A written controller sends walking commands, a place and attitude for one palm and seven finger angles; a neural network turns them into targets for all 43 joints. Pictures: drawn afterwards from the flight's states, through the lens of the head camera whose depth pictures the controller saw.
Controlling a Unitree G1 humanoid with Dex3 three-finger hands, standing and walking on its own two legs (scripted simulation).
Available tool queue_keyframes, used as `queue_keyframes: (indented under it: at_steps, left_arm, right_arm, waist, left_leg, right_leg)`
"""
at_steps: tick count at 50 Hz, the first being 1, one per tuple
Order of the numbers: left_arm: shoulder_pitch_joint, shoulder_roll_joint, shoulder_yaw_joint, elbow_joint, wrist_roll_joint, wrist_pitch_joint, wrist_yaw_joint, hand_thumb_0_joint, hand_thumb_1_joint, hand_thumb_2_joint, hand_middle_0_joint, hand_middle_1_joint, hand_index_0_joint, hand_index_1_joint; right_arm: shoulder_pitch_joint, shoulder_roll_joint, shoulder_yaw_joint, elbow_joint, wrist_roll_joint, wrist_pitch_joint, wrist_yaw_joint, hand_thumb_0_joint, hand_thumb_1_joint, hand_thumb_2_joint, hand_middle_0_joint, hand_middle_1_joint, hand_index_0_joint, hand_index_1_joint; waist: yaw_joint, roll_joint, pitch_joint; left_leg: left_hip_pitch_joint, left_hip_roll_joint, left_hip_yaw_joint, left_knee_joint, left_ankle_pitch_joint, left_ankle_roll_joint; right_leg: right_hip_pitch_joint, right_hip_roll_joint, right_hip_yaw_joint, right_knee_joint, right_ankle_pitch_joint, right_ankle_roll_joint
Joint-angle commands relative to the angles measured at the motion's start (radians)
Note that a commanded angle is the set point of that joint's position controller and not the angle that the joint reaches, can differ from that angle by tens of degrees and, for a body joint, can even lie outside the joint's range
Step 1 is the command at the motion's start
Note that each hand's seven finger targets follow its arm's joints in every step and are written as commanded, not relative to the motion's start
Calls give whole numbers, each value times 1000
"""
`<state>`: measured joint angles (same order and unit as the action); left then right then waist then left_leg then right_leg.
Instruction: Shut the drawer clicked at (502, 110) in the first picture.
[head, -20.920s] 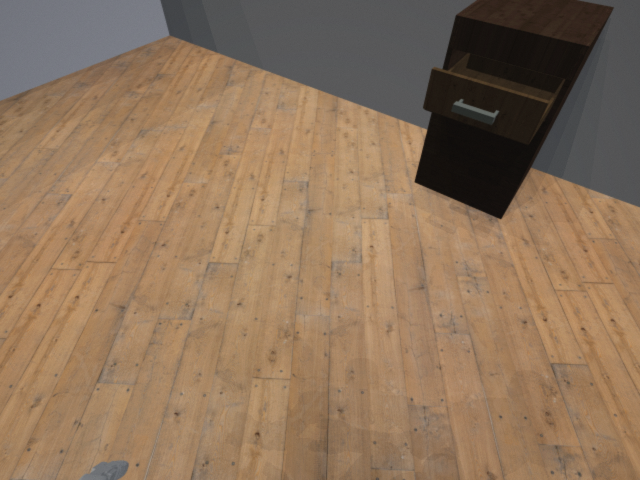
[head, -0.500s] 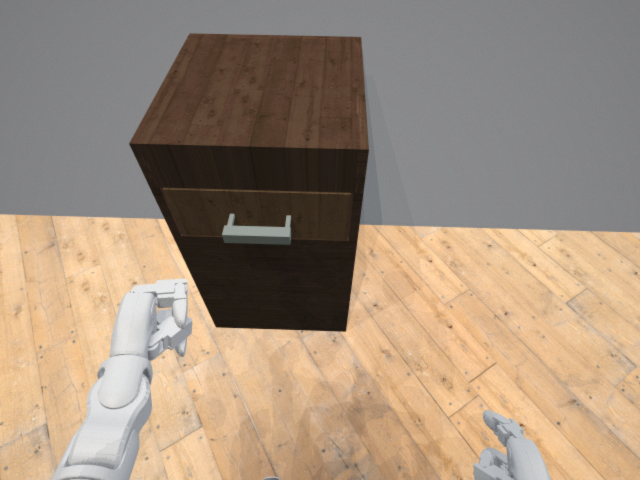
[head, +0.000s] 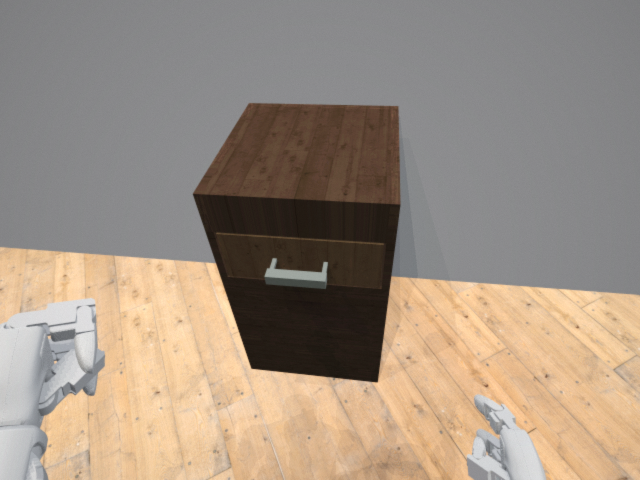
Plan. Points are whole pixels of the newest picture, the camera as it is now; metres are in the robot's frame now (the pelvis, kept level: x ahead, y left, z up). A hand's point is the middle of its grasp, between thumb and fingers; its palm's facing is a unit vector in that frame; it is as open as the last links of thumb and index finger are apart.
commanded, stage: draw the hand back to the body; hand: left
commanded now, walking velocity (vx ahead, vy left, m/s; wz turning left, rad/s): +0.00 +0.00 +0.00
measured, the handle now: (297, 271) +0.61 +0.14 -0.20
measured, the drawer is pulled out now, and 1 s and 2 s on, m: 0.00 0.00 0.00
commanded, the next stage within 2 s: step back with the hand held close in 0.18 s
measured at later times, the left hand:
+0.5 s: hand (101, 362) +0.17 +0.22 +0.17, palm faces +0.36 -0.82 -0.44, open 3.2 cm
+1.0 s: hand (51, 422) +0.12 +0.24 +0.16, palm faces +0.34 -0.83 -0.45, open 3.2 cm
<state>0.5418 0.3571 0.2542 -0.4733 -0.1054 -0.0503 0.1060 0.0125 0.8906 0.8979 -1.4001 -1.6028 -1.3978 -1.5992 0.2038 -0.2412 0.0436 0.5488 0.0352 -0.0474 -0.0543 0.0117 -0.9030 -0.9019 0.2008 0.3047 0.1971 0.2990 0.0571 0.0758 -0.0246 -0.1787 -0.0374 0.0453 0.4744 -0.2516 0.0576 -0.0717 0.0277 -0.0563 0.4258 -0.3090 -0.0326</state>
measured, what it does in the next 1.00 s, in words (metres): shifts its weight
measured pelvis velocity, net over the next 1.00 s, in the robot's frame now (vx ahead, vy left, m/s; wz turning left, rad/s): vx -0.07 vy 0.01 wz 0.01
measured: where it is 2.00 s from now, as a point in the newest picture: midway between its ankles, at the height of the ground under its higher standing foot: outside the picture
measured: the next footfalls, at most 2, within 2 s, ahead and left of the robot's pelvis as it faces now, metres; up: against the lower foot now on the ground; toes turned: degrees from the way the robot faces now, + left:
left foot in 1.66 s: -0.11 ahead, +0.12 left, +0.00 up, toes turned +3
right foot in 1.92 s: -0.21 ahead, -0.11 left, +0.00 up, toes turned -1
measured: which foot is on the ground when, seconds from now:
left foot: down 0.00-1.00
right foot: down 0.00-1.00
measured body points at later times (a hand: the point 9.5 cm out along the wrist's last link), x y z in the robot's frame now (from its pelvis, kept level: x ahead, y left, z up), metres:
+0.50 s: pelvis -0.02 -0.01 +0.00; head -0.02 -0.04 +0.45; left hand +0.15 +0.26 +0.19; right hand +0.16 -0.25 -0.09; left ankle +0.01 +0.08 -0.74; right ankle -0.05 -0.10 -0.74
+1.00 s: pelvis -0.07 +0.01 -0.01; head -0.04 +0.01 +0.44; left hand +0.10 +0.28 +0.18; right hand +0.11 -0.23 -0.09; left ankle +0.01 +0.08 -0.74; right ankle -0.05 -0.10 -0.74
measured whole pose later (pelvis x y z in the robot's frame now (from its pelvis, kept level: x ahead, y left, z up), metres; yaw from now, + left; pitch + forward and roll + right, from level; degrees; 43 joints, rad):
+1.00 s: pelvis -0.07 +0.01 -0.01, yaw +1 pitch +1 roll -3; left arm 0.64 0.39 0.34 -0.58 -0.07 -0.22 0.15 0.01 0.88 0.90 -1.40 -1.60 -1.40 -1.60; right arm 0.18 -0.23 0.00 0.54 0.01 0.00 -0.07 0.01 -0.90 -0.90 0.20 0.30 0.20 0.30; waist 0.00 0.05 0.03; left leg -0.39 -0.01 0.02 0.55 -0.17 0.06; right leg -0.27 0.05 -0.09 0.47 -0.22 -0.03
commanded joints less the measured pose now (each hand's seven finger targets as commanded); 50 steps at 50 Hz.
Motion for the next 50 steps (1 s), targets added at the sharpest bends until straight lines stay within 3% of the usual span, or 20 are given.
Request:
queue_keyframes:
  at_steps: [1,4,7,8,10,15,16,17,18,21,26,29,31,36,44,47,50]
  left_arm:
    - [-21,132,127,-214,-6,-81,12,0,900,900,-1400,-1600,-1400,-1600]
    - [-34,78,84,-125,-6,-71,5,0,900,900,-1400,-1600,-1400,-1600]
    - [-93,139,124,-171,2,-88,12,0,900,900,-1400,-1600,-1400,-1600]
    - [-87,131,115,-192,0,-93,14,0,900,900,-1400,-1600,-1400,-1600]
    - [-106,167,138,-235,5,-100,18,0,900,900,-1400,-1600,-1400,-1600]
    - [-77,166,151,-211,-1,-103,21,0,900,900,-1400,-1600,-1400,-1600]
    - [-220,296,296,-316,16,-155,29,0,900,900,-1400,-1600,-1400,-1600]
    - [-116,211,238,-189,22,-167,21,0,900,900,-1400,-1600,-1400,-1600]
    - [-48,153,190,-149,27,-168,14,0,900,900,-1400,-1600,-1400,-1600]
    - [28,126,168,-153,30,-192,7,0,900,900,-1400,-1600,-1400,-1600]
    - [91,170,214,-207,25,-201,17,0,900,900,-1400,-1600,-1400,-1600]
    - [102,206,242,-262,21,-206,29,0,900,900,-1400,-1600,-1400,-1600]
    - [120,197,235,-273,19,-205,34,0,900,900,-1400,-1600,-1400,-1600]
    - [131,193,227,-282,21,-201,43,0,900,900,-1400,-1600,-1400,-1600]
    - [100,204,228,-284,28,-213,58,0,900,900,-1400,-1600,-1400,-1600]
    - [79,190,207,-295,32,-225,63,0,900,900,-1400,-1600,-1400,-1600]
    - [71,205,214,-334,36,-237,71,0,900,900,-1400,-1600,-1400,-1600]
  right_arm:
    - [-136,-84,-49,-148,3,-85,-5,0,-900,-900,200,300,200,300]
    - [-134,-97,-60,-142,4,-76,-8,0,-900,-900,200,300,200,300]
    - [-136,-103,-59,-144,-1,-77,-16,0,-900,-900,200,300,200,300]
    - [-139,-94,-59,-147,-2,-82,-18,0,-900,-900,200,300,200,300]
    - [-143,-94,-51,-144,-5,-96,-20,0,-900,-900,200,300,200,300]
    - [-152,-84,-49,-134,-6,-115,-25,0,-900,-900,200,300,200,300]
    - [-115,-107,-63,-155,-10,-90,-13,0,-900,-900,200,300,200,300]
    - [-109,-86,-62,-121,-17,-76,-11,0,-900,-900,200,300,200,300]
    - [-111,-91,-68,-125,-15,-64,-6,0,-900,-900,200,300,200,300]
    - [-117,-104,-81,-135,-19,-41,2,0,-900,-900,200,300,200,300]
    - [-130,-97,-93,-153,-17,-3,-4,0,-900,-900,200,300,200,300]
    - [-131,-104,-97,-164,-16,9,-12,0,-900,-900,200,300,200,300]
    - [-126,-101,-96,-169,-15,12,-15,0,-900,-900,200,300,200,300]
    - [-116,-105,-102,-165,-16,12,-19,0,-900,-900,200,300,200,300]
    - [-117,-112,-105,-166,-23,-1,-22,0,-900,-900,200,300,200,300]
    - [-101,-111,-104,-158,-24,-6,-20,0,-900,-900,200,300,200,300]
    - [-95,-114,-101,-157,-28,-16,-24,0,-900,-900,200,300,200,300]
  waist:
    - [-20,-27,-3]
    - [-31,-104,59]
    - [-17,-60,2]
    - [-16,-51,-17]
    - [-6,5,-40]
    - [-3,-39,9]
    - [-43,-41,85]
    - [-53,-83,91]
    - [-58,-79,83]
    - [-55,-24,10]
    - [-48,-86,-78]
    - [-47,-53,-118]
    - [-48,-30,-123]
    - [-55,-31,-111]
    - [-70,-51,-23]
    - [-80,-72,-3]
    - [-82,-29,-8]
  left_leg:
    - [83,74,-94,-73,174,-28]
    - [58,72,-89,-74,102,-19]
    - [78,61,-82,-72,90,-11]
    - [83,60,-80,-67,98,-9]
    - [87,54,-82,-68,102,-13]
    - [72,53,-73,-59,117,-13]
    - [-11,74,-104,-15,49,10]
    - [-6,70,-106,16,54,6]
    - [-2,75,-105,25,74,2]
    - [-3,92,-104,-15,165,2]
    - [-15,112,-111,-30,293,8]
    - [-33,117,-115,-25,342,6]
    - [-42,123,-120,-26,352,7]
    - [-92,135,-144,-45,281,7]
    - [-235,121,-170,-74,-93,6]
    - [-184,101,-156,-9,-116,-6]
    - [-163,115,-183,-33,-127,-7]
  right_leg:
    - [-120,-24,32,-68,212,4]
    - [-154,-22,38,-97,152,12]
    - [-136,-34,52,-96,140,11]
    - [-119,-39,54,-87,151,11]
    - [-103,-42,60,-90,154,5]
    - [-114,-43,66,-109,169,7]
    - [-181,-111,194,-170,187,18]
    - [-201,-135,194,-181,180,11]
    - [-208,-144,193,-172,194,13]
    - [-149,-126,138,-102,270,29]
    - [-84,-106,107,-39,366,47]
    - [-56,-108,107,-7,404,44]
    - [-59,-103,108,7,399,44]
    - [-78,-87,108,16,314,40]
    - [-144,-94,158,-64,30,24]
    - [-243,-117,175,-124,-80,7]
    - [-270,-101,144,-106,-107,4]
